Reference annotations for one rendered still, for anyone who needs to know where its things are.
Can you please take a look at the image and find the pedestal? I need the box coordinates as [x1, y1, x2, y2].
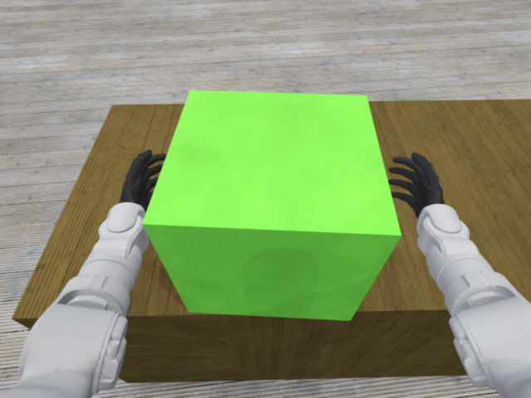
[12, 99, 531, 383]

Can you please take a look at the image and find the robot right upper arm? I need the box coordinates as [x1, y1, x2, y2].
[449, 296, 531, 398]

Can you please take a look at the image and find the robot left forearm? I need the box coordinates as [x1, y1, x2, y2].
[19, 202, 149, 380]

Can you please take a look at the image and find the robot right forearm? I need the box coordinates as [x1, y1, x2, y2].
[417, 204, 531, 317]

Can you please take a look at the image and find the robot left upper arm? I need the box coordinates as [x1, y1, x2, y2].
[0, 303, 128, 398]

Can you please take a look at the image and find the carton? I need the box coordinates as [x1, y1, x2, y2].
[142, 90, 402, 321]

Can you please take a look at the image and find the robot right hand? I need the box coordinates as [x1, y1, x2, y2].
[388, 153, 445, 219]

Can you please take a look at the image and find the robot left hand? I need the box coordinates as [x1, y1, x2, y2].
[119, 149, 167, 212]

